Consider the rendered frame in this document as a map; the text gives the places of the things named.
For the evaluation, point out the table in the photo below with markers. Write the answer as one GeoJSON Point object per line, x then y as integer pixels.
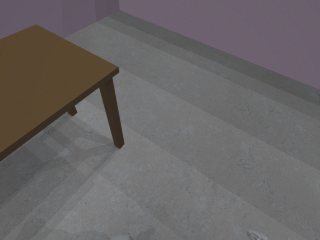
{"type": "Point", "coordinates": [43, 76]}

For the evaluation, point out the right robot hand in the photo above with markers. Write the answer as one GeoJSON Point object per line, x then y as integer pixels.
{"type": "Point", "coordinates": [253, 235]}

